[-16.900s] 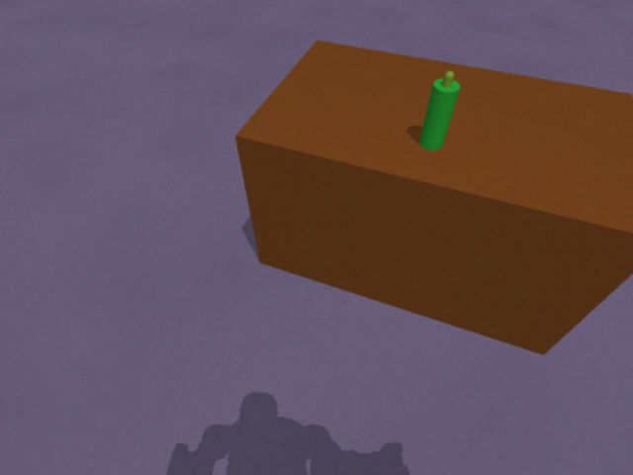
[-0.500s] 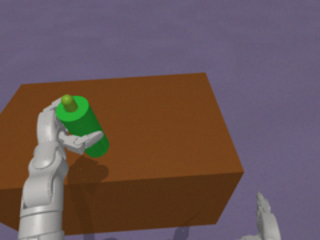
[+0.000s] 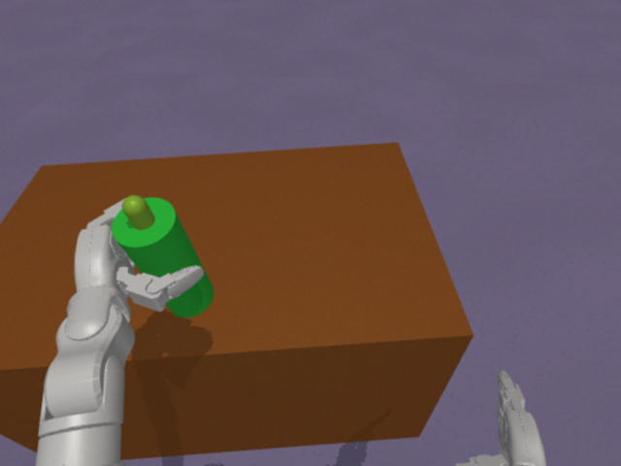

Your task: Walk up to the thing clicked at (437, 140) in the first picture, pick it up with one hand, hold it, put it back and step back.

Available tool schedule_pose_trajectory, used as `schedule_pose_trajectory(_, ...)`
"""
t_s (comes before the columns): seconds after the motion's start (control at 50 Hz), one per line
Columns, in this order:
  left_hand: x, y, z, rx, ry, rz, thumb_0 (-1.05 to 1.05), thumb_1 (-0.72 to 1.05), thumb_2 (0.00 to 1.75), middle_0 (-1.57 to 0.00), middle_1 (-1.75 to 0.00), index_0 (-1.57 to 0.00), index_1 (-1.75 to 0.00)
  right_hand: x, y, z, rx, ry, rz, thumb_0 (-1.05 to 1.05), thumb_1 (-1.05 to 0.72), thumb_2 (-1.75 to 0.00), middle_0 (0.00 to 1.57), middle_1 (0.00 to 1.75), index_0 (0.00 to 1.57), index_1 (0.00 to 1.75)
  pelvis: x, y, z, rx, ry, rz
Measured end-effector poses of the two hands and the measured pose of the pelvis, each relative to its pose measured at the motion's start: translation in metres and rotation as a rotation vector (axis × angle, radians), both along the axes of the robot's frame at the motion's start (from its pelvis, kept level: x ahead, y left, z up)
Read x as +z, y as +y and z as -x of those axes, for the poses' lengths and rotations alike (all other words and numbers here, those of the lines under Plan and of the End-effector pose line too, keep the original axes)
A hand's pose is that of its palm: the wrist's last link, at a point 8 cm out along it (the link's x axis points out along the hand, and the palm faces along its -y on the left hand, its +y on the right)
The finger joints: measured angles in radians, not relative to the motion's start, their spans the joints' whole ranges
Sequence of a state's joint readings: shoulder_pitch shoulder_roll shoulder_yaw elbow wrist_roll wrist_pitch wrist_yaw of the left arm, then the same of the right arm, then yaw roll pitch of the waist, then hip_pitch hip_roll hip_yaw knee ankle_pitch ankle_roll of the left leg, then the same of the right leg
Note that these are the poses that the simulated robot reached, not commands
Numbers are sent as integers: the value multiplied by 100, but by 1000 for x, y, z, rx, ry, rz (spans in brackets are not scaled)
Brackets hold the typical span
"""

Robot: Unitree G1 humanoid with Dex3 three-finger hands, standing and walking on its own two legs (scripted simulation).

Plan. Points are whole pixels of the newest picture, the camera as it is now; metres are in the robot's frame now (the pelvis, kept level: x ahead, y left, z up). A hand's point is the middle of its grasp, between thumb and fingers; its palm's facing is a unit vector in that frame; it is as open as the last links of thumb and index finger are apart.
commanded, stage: hold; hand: left
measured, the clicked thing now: (166, 256) +0.31 +0.18 +0.15
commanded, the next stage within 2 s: crouch in 0.84 s
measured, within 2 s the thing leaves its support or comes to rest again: neither
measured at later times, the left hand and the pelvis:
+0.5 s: hand (160, 249) +0.32 +0.19 +0.15, palm faces +0.25 -0.97 -0.01, open 9.8 cm; pelvis +0.00 +0.00 +0.00, yaw +0 degrees
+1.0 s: hand (158, 244) +0.32 +0.19 +0.16, palm faces +0.25 -0.97 -0.01, open 9.8 cm; pelvis -0.01 +0.00 +0.00, yaw +0 degrees
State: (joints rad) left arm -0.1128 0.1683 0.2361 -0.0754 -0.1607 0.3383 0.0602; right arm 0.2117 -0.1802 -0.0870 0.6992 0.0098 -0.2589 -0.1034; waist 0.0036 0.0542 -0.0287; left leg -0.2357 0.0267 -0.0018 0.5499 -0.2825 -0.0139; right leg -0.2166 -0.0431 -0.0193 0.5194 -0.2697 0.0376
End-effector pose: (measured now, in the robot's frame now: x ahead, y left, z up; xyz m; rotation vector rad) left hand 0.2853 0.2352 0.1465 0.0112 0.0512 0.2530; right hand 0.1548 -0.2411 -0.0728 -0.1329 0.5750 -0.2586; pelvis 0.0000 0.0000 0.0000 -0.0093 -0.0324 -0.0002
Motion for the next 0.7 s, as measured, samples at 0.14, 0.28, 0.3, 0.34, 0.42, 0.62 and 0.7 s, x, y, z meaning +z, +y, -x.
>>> schedule_pose_trajectory(0.14, 3, 0, 1, 8, 0, -4, -9, -60, 104, -77, -125, -90, -131, 0, 3, -2, 1, -8, -6, -1, 51, -6, 5, 5, 6, 5, 0, 0, 1, 1, -4, 0)
schedule_pose_trajectory(0.28, 11, 1, -2, 12, -17, 1, -9, -60, 104, -77, -125, -90, -131, -1, 3, 2, -2, -5, -6, -1, 51, -6, 5, 5, 6, 5, 0, 0, 3, 2, -8, -1)
schedule_pose_trajectory(0.3, 11, 1, -3, 11, -16, 5, -9, -60, 104, -77, -126, -90, -131, -1, 2, 2, -1, -5, -6, -1, 51, -6, 5, 5, 6, 5, 0, 0, 3, 3, -9, -1)
schedule_pose_trajectory(0.34, 10, 0, -4, 8, -12, 9, -9, -60, 104, -77, -126, -90, -131, 0, 2, 3, 2, -5, -6, -1, 51, -6, 5, 5, 6, 5, 0, -1, 3, 2, -8, -1)
schedule_pose_trajectory(0.42, 6, -1, -4, 3, 1, 11, -9, -60, 104, -77, -126, -90, -132, -1, 2, 5, 4, 0, -9, -1, 52, -6, 5, 5, 6, 5, 0, -1, 4, 0, -6, -2)
schedule_pose_trajectory(0.62, -3, -1, 4, 10, 11, 8, -9, -60, 104, -76, -126, -90, -132, 0, -1, 5, -3, 0, -3, -1, 52, -6, 5, 5, 6, 5, 0, -1, 4, -3, -5, -1)
schedule_pose_trajectory(0.7, 1, 2, 8, 17, -1, -5, -9, -60, 104, -76, -126, -90, -132, 1, 1, 3, -1, -7, -1, -1, 51, -6, 5, 5, 6, 5, 0, -2, 4, -1, -8, 0)
